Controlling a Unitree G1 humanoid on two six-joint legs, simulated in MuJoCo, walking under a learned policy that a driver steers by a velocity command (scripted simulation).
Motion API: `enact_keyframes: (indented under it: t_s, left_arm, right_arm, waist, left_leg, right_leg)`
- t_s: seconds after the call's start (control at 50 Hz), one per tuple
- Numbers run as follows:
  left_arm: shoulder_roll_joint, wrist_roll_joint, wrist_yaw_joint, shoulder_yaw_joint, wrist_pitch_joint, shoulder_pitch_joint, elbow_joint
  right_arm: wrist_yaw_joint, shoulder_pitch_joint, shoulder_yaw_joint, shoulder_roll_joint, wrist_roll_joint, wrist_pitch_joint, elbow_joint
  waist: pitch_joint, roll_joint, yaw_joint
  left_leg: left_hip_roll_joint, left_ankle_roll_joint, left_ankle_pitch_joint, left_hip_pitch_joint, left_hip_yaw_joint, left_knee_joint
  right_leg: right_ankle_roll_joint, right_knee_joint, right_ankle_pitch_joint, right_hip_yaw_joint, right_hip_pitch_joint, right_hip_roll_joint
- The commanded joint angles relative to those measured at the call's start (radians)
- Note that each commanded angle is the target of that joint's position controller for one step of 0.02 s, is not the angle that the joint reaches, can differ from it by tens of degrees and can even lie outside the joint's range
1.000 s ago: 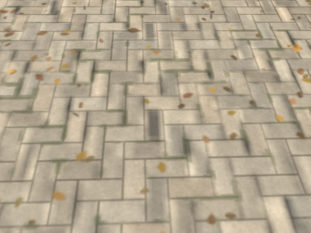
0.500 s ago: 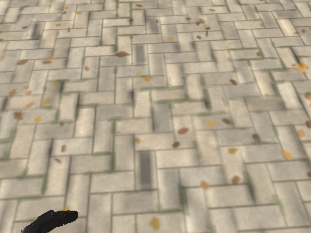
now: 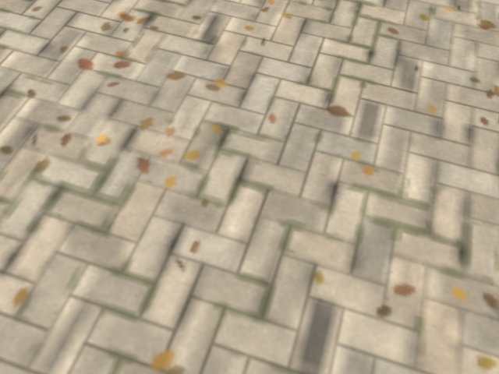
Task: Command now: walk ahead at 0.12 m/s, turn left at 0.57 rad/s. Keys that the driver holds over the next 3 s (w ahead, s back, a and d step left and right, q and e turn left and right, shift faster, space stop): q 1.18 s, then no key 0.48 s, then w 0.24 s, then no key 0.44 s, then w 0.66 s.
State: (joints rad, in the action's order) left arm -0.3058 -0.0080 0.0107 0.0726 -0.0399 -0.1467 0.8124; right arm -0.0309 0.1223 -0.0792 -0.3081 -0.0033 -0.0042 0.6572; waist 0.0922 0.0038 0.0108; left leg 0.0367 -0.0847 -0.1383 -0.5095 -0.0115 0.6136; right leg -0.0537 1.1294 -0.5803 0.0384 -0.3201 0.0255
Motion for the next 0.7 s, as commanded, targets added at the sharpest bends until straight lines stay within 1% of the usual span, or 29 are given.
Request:
enact_keyframes:
  t_s: [0.02, 0.04, 0.06, 0.08, 0.1, 0.14, 0.18, 0.22, 0.26, 0.32, 0.36, 0.38, 0.4, 0.42, 0.44, 0.46, 0.48, 0.5, 0.52, 0.54, 0.56, 0.58, 0.6, 0.64, 0.68, 0.7]
  left_arm:
    - [-0.112, 0.006, 0.015, 0.018, -0.001, -0.004, -0.079]
    - [-0.124, 0.014, 0.024, 0.023, 0.010, -0.002, -0.083]
    - [-0.129, 0.015, 0.025, 0.026, 0.020, -0.008, -0.083]
    - [-0.119, 0.017, 0.027, 0.025, 0.025, -0.020, -0.080]
    - [-0.105, 0.019, 0.028, 0.022, 0.026, -0.027, -0.077]
    - [-0.086, 0.021, 0.032, 0.016, 0.030, -0.011, -0.081]
    - [-0.081, 0.019, 0.033, 0.013, 0.035, 0.010, -0.086]
    - [-0.080, 0.015, 0.031, 0.013, 0.037, 0.032, -0.093]
    - [-0.081, 0.013, 0.028, 0.013, 0.033, 0.049, -0.101]
    - [-0.085, 0.007, 0.020, 0.015, 0.017, 0.057, -0.108]
    - [-0.091, 0.002, 0.012, 0.018, 0.007, 0.044, -0.109]
    - [-0.092, 0.000, 0.006, 0.021, 0.002, 0.023, -0.105]
    - [-0.094, 0.001, 0.001, 0.025, -0.001, -0.013, -0.094]
    - [-0.123, 0.009, 0.000, 0.037, -0.002, -0.046, -0.086]
    - [-0.191, 0.026, 0.005, 0.050, 0.005, -0.051, -0.096]
    - [-0.234, 0.058, 0.004, 0.058, 0.014, -0.030, -0.097]
    - [-0.178, 0.055, 0.009, 0.047, 0.011, 0.023, -0.129]
    - [-0.128, 0.040, 0.016, 0.034, 0.012, 0.068, -0.144]
    - [-0.107, 0.027, 0.020, 0.028, 0.016, 0.087, -0.152]
    - [-0.100, 0.014, 0.024, 0.024, 0.018, 0.082, -0.152]
    - [-0.100, 0.013, 0.027, 0.021, 0.024, 0.070, -0.151]
    - [-0.104, 0.017, 0.029, 0.022, 0.030, 0.052, -0.149]
    - [-0.112, 0.021, 0.031, 0.026, 0.036, 0.030, -0.147]
    - [-0.136, 0.023, 0.034, 0.035, 0.045, -0.002, -0.142]
    - [-0.164, 0.019, 0.028, 0.046, 0.051, 0.003, -0.145]
    - [-0.177, 0.015, 0.023, 0.051, 0.052, 0.010, -0.146]
  right_arm:
    - [0.010, 0.077, -0.043, -0.153, 0.020, -0.018, -0.065]
    - [0.020, 0.044, -0.037, -0.138, 0.014, -0.013, -0.071]
    - [0.026, 0.029, -0.036, -0.136, 0.000, -0.008, -0.081]
    - [0.031, 0.022, -0.038, -0.140, -0.009, -0.007, -0.088]
    - [0.037, 0.027, -0.041, -0.148, -0.009, -0.006, -0.091]
    - [0.049, 0.043, -0.048, -0.164, 0.000, -0.001, -0.092]
    - [0.060, 0.041, -0.050, -0.166, 0.006, 0.010, -0.099]
    - [0.065, 0.030, -0.049, -0.161, 0.006, 0.019, -0.106]
    - [0.066, 0.030, -0.049, -0.159, 0.004, 0.027, -0.109]
    - [0.061, 0.039, -0.050, -0.155, 0.004, 0.037, -0.112]
    - [0.058, 0.040, -0.049, -0.154, 0.009, 0.044, -0.116]
    - [0.058, 0.033, -0.049, -0.153, 0.013, 0.048, -0.120]
    - [0.060, 0.020, -0.047, -0.150, 0.022, 0.053, -0.124]
    - [0.062, 0.032, -0.042, -0.133, 0.027, 0.055, -0.126]
    - [0.060, 0.081, -0.029, -0.081, 0.021, 0.055, -0.125]
    - [0.058, 0.052, -0.045, -0.125, 0.029, 0.044, -0.160]
    - [0.054, 0.079, -0.068, -0.199, 0.008, 0.036, -0.138]
    - [0.050, 0.102, -0.076, -0.209, 0.014, 0.040, -0.108]
    - [0.054, 0.124, -0.072, -0.179, 0.017, 0.052, -0.082]
    - [0.055, 0.127, -0.065, -0.152, 0.015, 0.062, -0.080]
    - [0.051, 0.116, -0.056, -0.124, 0.021, 0.067, -0.084]
    - [0.048, 0.087, -0.049, -0.111, 0.028, 0.067, -0.098]
    - [0.047, 0.051, -0.044, -0.100, 0.032, 0.066, -0.115]
    - [0.042, 0.004, -0.034, -0.087, 0.030, 0.064, -0.141]
    - [0.033, -0.009, -0.025, -0.074, 0.024, 0.063, -0.155]
    - [0.029, -0.008, -0.023, -0.074, 0.023, 0.063, -0.159]
  waist:
    - [-0.266, -0.022, -0.037]
    - [-0.231, -0.048, -0.011]
    - [-0.222, -0.076, 0.006]
    - [-0.226, -0.087, 0.013]
    - [-0.233, -0.086, 0.015]
    - [-0.243, -0.078, 0.006]
    - [-0.241, -0.087, -0.003]
    - [-0.220, -0.106, -0.012]
    - [-0.200, -0.129, -0.022]
    - [-0.197, -0.151, -0.037]
    - [-0.200, -0.164, -0.035]
    - [-0.200, -0.166, -0.021]
    - [-0.199, -0.162, 0.004]
    - [-0.205, -0.128, 0.013]
    - [-0.221, 0.067, -0.023]
    - [-0.146, 0.312, -0.033]
    - [-0.142, 0.220, -0.038]
    - [-0.140, 0.151, -0.052]
    - [-0.133, 0.119, -0.056]
    - [-0.124, 0.118, -0.044]
    - [-0.115, 0.119, -0.036]
    - [-0.110, 0.132, -0.020]
    - [-0.112, 0.150, 0.001]
    - [-0.131, 0.174, 0.034]
    - [-0.148, 0.187, 0.041]
    - [-0.153, 0.193, 0.041]
  left_leg:
    - [-0.289, -0.212, 0.205, 0.475, 0.472, -0.267]
    - [-0.264, -0.192, 0.181, 0.372, 0.437, -0.285]
    - [-0.239, -0.178, 0.175, 0.308, 0.417, -0.303]
    - [-0.225, -0.175, 0.208, 0.281, 0.398, -0.306]
    - [-0.214, -0.174, 0.239, 0.269, 0.379, -0.303]
    - [-0.202, -0.173, 0.224, 0.269, 0.376, -0.298]
    - [-0.187, -0.162, 0.102, 0.261, 0.392, -0.302]
    - [-0.166, -0.144, -0.048, 0.237, 0.414, -0.313]
    - [-0.155, -0.135, -0.124, 0.225, 0.441, -0.316]
    - [-0.154, -0.130, -0.108, 0.252, 0.491, -0.293]
    - [-0.154, -0.123, -0.051, 0.282, 0.530, -0.267]
    - [-0.144, -0.113, -0.022, 0.284, 0.539, -0.248]
    - [-0.121, -0.092, -0.009, 0.267, 0.533, -0.220]
    - [-0.079, -0.051, -0.071, 0.209, 0.500, -0.170]
    - [0.020, 0.008, -0.319, 0.088, 0.359, 0.035]
    - [0.146, 0.063, -0.487, -0.092, 0.163, 0.247]
    - [0.069, 0.101, -0.451, -0.097, 0.187, 0.442]
    - [0.058, 0.119, -0.386, -0.093, 0.176, 0.513]
    - [0.051, 0.139, -0.339, -0.100, 0.159, 0.565]
    - [0.043, 0.155, -0.301, -0.132, 0.151, 0.615]
    - [0.034, 0.166, -0.282, -0.133, 0.125, 0.615]
    - [0.022, 0.175, -0.259, -0.138, 0.094, 0.578]
    - [0.007, 0.183, -0.246, -0.153, 0.075, 0.524]
    - [-0.027, 0.194, -0.247, -0.136, 0.054, 0.413]
    - [-0.052, 0.187, -0.263, -0.051, 0.023, 0.302]
    - [-0.056, 0.179, -0.265, 0.000, 0.004, 0.252]
  right_leg:
    - [0.013, 0.150, 0.077, -0.128, -0.360, 0.022]
    - [0.016, 0.088, 0.117, -0.137, -0.305, 0.036]
    - [0.019, 0.053, 0.144, -0.134, -0.248, 0.030]
    - [0.015, 0.017, 0.161, -0.127, -0.221, 0.017]
    - [0.009, -0.027, 0.172, -0.124, -0.206, 0.008]
    - [-0.010, -0.110, 0.196, -0.129, -0.206, -0.005]
    - [-0.025, -0.172, 0.235, -0.141, -0.207, -0.011]
    - [-0.031, -0.235, 0.267, -0.149, -0.197, -0.019]
    - [-0.032, -0.295, 0.272, -0.152, -0.177, -0.028]
    - [-0.021, -0.390, 0.248, -0.155, -0.133, -0.043]
    - [-0.004, -0.479, 0.239, -0.150, -0.091, -0.054]
    - [0.009, -0.554, 0.263, -0.142, -0.050, -0.059]
    - [0.025, -0.672, 0.335, -0.127, 0.022, -0.058]
    - [0.053, -0.761, 0.415, -0.157, 0.123, 0.006]
    - [0.133, -0.809, 0.480, -0.333, 0.227, 0.223]
    - [0.288, -0.858, 0.637, -0.546, 0.161, 0.358]
    - [0.322, -0.836, 0.688, -0.522, 0.138, 0.383]
    - [0.278, -0.807, 0.701, -0.407, 0.140, 0.320]
    - [0.236, -0.788, 0.688, -0.318, 0.157, 0.258]
    - [0.232, -0.781, 0.707, -0.279, 0.179, 0.244]
    - [0.236, -0.784, 0.732, -0.231, 0.178, 0.225]
    - [0.240, -0.792, 0.732, -0.194, 0.194, 0.211]
    - [0.248, -0.794, 0.731, -0.179, 0.233, 0.212]
    - [0.262, -0.790, 0.738, -0.164, 0.291, 0.234]
    - [0.265, -0.786, 0.750, -0.132, 0.277, 0.253]
    - [0.264, -0.786, 0.762, -0.116, 0.256, 0.261]
